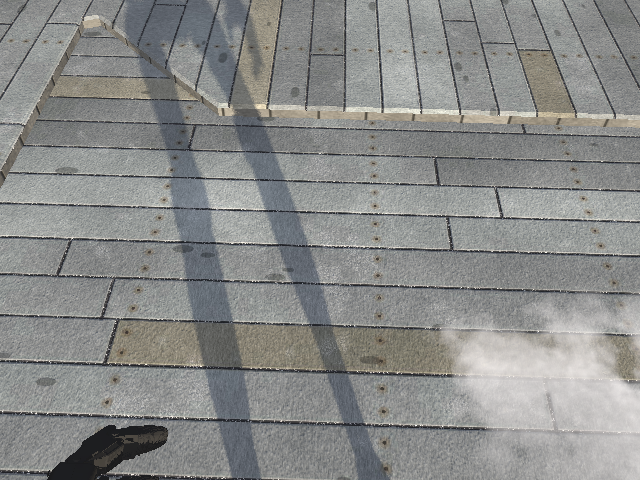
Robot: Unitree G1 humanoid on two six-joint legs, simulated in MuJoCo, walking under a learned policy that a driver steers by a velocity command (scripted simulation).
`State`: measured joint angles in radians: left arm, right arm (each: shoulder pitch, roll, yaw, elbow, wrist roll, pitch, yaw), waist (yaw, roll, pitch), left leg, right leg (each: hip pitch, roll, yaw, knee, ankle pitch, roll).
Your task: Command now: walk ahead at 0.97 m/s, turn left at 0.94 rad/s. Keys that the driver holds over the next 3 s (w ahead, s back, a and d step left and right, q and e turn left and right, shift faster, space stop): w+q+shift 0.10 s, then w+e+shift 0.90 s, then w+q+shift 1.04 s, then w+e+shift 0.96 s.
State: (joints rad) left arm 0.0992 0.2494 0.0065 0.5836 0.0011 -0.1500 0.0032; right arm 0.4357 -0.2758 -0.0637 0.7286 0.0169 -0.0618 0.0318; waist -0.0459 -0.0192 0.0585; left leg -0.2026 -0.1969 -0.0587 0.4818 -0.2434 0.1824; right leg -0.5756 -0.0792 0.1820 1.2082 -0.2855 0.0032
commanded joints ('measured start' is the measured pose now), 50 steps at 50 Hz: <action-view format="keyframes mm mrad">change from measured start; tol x32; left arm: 1 -15 125 39 -73 33 15 11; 36 495 -17 19 64 -71 70 2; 50 -33 88 25 -75 -26 112 -65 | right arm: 1 -130 -126 -28 -106 16 -30 -35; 14 91 28 23 -39 -6 -14 -27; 30 -561 -82 27 -220 -7 -103 -12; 35 8 -239 -53 -147 13 -85 -55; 50 -215 -193 -42 -4 -11 -69 -41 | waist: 1 63 0 93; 12 139 200 -184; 14 101 -445 -453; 18 133 74 -66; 26 96 -38 66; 34 -89 -77 -209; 36 -42 551 -544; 39 -71 66 -111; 50 27 -25 89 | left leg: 1 -226 189 -328 -321 -12 140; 8 -3 236 -302 -194 63 35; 12 237 296 -215 213 956 -20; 15 -552 120 -125 1007 -196 -106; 29 -61 160 -47 57 394 -221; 34 345 236 -78 45 142 -139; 36 818 668 -885 -131 -470 81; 41 220 481 -322 -236 -38 -10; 50 69 397 203 -398 300 -90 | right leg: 1 1 10 -103 -235 148 63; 12 381 105 -233 -676 241 -72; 15 1044 -230 829 -963 -524 -325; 20 598 -30 363 -996 27 -280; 31 292 8 282 -979 131 -175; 34 275 63 211 -498 490 -96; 37 -303 65 1 240 -177 -50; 50 -94 -57 -212 -339 380 -57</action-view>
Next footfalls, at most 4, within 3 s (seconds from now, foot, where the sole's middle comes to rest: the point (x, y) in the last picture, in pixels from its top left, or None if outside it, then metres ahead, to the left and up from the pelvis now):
0.26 right None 0.45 -0.15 -0.77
0.68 left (272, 339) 0.82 0.10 -0.77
1.12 right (428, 237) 1.12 -0.32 -0.77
1.56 left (397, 115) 1.61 -0.29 -0.73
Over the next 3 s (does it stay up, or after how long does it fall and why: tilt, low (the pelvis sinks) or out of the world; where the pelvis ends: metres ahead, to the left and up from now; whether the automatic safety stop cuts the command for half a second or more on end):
stays up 2.40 -0.24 0.05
